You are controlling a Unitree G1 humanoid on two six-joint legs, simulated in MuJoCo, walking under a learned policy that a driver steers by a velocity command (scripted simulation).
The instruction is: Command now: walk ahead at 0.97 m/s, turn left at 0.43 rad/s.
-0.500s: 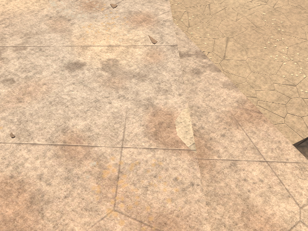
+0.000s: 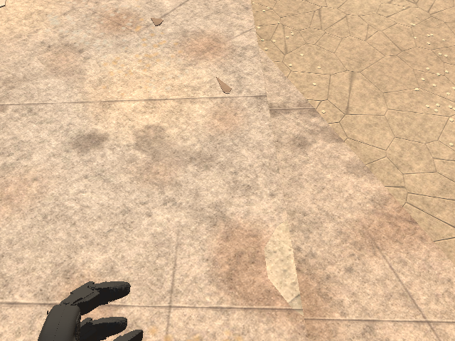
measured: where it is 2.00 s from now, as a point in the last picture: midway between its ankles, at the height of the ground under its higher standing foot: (108, 177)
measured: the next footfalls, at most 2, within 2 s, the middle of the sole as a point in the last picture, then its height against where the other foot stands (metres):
left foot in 0.48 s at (172, 282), level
right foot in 0.92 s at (147, 163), level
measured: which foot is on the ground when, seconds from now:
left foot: up 0.00-0.46, down 0.48-0.92, up 0.94-1.00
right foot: down 0.00-0.48, up 0.50-0.90, down 0.92-1.00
